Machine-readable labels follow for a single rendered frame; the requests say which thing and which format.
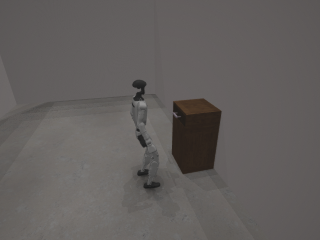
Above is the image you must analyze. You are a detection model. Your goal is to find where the robot right upper arm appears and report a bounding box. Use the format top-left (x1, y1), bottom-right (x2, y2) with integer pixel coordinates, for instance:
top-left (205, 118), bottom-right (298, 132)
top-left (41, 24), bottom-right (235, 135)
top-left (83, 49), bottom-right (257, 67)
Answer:
top-left (137, 101), bottom-right (147, 128)

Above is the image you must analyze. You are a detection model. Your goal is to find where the right robot foot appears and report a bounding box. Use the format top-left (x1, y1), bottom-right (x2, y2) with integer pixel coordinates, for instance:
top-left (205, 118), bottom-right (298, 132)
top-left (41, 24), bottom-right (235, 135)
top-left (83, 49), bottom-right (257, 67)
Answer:
top-left (143, 182), bottom-right (160, 189)

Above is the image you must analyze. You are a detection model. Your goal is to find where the right robot hand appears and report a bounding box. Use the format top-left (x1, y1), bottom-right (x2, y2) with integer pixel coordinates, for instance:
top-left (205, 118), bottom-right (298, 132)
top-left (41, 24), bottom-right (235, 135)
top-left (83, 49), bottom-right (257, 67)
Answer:
top-left (147, 144), bottom-right (159, 159)

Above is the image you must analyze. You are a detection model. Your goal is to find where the left robot foot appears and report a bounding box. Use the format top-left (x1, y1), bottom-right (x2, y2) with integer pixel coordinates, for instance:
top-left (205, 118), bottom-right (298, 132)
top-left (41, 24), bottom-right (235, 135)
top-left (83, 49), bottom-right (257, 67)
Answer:
top-left (137, 169), bottom-right (149, 176)

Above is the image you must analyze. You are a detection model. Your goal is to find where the handle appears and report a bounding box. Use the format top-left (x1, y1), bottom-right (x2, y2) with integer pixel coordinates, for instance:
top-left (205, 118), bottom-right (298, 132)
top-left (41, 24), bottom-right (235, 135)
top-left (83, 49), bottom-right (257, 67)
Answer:
top-left (172, 112), bottom-right (181, 118)

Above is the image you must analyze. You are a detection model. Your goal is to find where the right robot forearm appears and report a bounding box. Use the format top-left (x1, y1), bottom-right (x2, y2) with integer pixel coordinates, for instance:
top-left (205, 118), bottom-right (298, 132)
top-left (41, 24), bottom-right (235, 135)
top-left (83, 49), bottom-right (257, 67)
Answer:
top-left (139, 123), bottom-right (152, 146)

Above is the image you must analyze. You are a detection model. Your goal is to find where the cabinet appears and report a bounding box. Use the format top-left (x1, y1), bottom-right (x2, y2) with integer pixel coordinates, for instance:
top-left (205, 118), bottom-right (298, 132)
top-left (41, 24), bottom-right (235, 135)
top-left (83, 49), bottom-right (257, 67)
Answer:
top-left (172, 98), bottom-right (222, 174)

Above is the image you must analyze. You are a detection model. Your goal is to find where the drawer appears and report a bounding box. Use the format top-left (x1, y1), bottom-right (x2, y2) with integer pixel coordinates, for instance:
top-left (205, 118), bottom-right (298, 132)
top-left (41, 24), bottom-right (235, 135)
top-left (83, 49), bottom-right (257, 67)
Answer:
top-left (173, 104), bottom-right (186, 127)

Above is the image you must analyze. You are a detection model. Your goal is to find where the robot left upper arm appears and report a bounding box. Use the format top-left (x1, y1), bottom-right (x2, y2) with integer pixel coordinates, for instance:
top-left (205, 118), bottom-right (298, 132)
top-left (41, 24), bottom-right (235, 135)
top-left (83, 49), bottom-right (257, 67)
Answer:
top-left (130, 95), bottom-right (135, 116)

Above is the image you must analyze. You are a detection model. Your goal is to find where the robot foot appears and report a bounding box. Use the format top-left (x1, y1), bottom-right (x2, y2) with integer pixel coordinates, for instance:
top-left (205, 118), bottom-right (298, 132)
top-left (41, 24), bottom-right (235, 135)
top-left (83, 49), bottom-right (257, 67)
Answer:
top-left (137, 169), bottom-right (149, 176)
top-left (143, 182), bottom-right (160, 189)

